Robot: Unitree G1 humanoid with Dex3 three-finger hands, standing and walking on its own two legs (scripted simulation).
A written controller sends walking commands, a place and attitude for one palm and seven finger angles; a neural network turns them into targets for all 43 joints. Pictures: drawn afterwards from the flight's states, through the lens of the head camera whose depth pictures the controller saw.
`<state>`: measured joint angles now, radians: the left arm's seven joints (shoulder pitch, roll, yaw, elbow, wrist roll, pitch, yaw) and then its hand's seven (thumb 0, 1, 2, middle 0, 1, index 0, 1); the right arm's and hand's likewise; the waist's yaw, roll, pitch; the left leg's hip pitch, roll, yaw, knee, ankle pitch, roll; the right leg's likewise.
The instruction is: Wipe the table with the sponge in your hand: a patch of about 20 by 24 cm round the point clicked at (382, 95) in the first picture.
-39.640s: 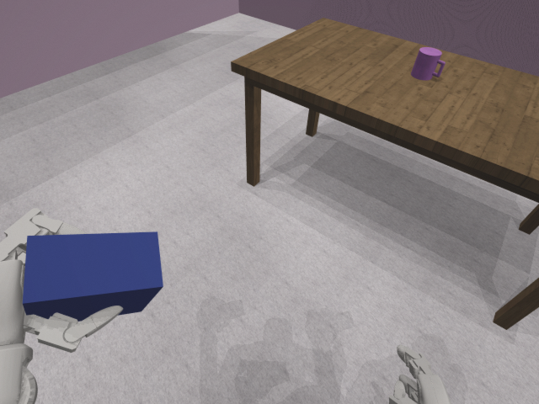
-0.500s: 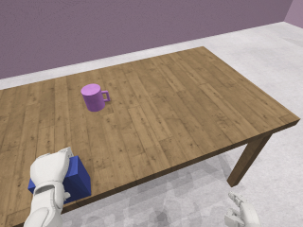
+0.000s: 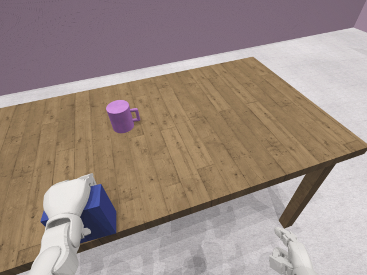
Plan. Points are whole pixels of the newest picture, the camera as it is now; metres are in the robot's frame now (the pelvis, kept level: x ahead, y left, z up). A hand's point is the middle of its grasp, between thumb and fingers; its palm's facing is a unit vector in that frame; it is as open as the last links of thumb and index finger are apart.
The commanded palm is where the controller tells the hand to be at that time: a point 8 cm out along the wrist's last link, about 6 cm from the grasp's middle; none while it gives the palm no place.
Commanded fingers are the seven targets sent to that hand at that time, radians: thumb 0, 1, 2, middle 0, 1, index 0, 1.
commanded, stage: lift the sponge slowly off the table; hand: left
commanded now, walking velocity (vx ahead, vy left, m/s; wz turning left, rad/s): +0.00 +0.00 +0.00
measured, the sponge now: (86, 220) +0.23 +0.28 -0.03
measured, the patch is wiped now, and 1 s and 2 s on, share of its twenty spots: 1.00 1.00 1.00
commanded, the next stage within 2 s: bring the sponge back beside the body in 1.28 s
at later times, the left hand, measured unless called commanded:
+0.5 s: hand (75, 202) +0.23 +0.28 +0.05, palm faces -0.01 -0.10 -1.00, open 10.3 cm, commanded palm +0.21 +0.28 +0.12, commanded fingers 0.00 0.10 1.30 -1.20 -1.60 -1.20 -1.60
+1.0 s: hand (69, 191) +0.24 +0.28 +0.08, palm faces +0.02 -0.09 -1.00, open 10.3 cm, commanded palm +0.22 +0.28 +0.15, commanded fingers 0.00 0.10 1.30 -1.20 -1.60 -1.20 -1.60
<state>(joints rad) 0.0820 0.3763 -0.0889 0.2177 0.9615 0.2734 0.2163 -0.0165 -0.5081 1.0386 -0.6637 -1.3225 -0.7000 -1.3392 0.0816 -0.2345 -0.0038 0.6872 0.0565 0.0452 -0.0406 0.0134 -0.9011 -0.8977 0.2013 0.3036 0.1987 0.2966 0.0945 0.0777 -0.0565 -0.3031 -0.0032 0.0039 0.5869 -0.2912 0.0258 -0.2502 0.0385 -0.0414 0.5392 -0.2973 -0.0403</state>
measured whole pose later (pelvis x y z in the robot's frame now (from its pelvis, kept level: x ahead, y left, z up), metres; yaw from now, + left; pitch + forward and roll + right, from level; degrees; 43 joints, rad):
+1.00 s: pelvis +0.00 -0.01 +0.01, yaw +0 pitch -4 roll +0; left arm 0.05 0.46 -0.06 0.06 0.91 0.33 0.06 -0.01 -0.52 1.04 -0.68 -1.31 -0.71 -1.33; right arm 0.04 -0.27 0.01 0.69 0.06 0.04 -0.05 0.01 -0.90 -0.90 0.20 0.30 0.20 0.30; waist 0.11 0.11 -0.01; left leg -0.15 0.00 0.00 0.44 -0.22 0.01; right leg -0.10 0.05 -0.04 0.40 -0.23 -0.06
